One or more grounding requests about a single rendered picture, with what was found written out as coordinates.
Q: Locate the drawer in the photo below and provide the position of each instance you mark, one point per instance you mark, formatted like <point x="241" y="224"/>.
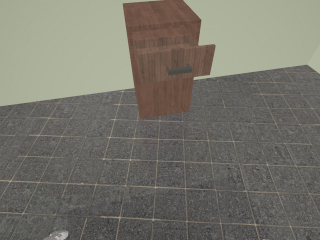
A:
<point x="153" y="55"/>

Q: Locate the cabinet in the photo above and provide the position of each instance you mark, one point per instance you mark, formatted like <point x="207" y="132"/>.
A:
<point x="155" y="19"/>

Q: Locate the left robot hand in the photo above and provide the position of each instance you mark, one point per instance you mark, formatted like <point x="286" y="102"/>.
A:
<point x="60" y="235"/>

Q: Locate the handle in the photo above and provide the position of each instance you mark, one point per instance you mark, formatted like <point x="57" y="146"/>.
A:
<point x="180" y="70"/>

